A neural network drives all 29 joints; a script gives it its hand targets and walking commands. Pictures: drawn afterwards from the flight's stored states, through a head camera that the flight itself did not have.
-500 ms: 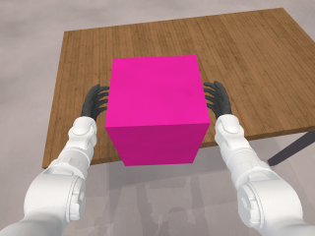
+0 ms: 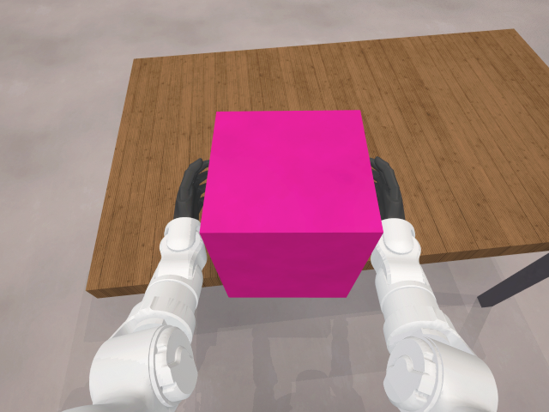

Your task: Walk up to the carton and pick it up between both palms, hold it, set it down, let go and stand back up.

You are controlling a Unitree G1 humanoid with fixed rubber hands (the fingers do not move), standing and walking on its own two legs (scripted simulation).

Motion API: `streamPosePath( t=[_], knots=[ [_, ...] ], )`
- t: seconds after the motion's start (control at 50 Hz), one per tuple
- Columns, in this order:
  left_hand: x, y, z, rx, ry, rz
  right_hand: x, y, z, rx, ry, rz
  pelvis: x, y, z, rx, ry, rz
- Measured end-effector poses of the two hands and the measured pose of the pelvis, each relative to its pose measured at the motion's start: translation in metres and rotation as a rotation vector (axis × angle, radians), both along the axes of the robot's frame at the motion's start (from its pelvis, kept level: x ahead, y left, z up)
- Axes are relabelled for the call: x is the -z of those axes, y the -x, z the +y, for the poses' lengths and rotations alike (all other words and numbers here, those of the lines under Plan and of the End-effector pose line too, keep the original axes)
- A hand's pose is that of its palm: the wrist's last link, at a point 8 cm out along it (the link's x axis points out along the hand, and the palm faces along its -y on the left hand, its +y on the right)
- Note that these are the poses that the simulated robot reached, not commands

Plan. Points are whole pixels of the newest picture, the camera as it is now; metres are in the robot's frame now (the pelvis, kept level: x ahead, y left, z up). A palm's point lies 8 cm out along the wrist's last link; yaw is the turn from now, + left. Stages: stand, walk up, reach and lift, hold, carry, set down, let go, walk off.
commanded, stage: reach and lift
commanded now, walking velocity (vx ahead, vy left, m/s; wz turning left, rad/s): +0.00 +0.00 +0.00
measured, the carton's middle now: (287, 213) +0.44 -0.02 -0.01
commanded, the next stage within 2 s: none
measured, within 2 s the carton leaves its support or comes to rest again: leaves its support in 0.72 s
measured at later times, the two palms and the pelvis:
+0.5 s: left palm (189, 210) +0.43 +0.14 +0.02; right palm (387, 211) +0.42 -0.16 +0.02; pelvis +0.00 +0.00 +0.00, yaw +0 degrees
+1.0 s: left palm (176, 192) +0.42 +0.14 +0.09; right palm (404, 189) +0.41 -0.16 +0.10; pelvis -0.01 -0.01 +0.01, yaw +0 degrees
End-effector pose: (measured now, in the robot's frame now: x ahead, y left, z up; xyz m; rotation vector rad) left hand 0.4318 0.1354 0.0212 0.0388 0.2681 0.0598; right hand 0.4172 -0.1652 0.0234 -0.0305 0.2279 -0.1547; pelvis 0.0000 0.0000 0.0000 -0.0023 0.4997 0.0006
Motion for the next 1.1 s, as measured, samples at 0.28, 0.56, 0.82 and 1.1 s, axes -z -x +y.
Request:
streamPosePath(
  t=[0.28, 0.56, 0.82, 1.1],
  knots=[
    [0.001, -0.001, -0.001, -0.008, -0.002, 0.002, 0.000, -0.001, 0.000, 0.005, 0.029, -0.003, 0.000, -0.002, 0.002, 0.004, 0.001, 0.002],
    [0.000, -0.002, 0.000, -0.006, -0.012, 0.013, 0.001, 0.000, 0.000, 0.015, 0.009, 0.004, 0.001, 0.000, 0.004, -0.001, 0.001, 0.016],
    [-0.023, 0.005, -0.002, -0.017, -0.018, 0.023, -0.020, 0.004, -0.001, 0.016, -0.023, 0.013, -0.003, -0.001, -0.002, -0.002, 0.001, -0.043],
    [-0.081, 0.020, 0.005, -0.010, -0.017, -0.007, -0.087, 0.018, 0.006, 0.020, -0.019, -0.011, -0.009, 0.015, -0.006, 0.000, 0.002, -0.221]
  ],
)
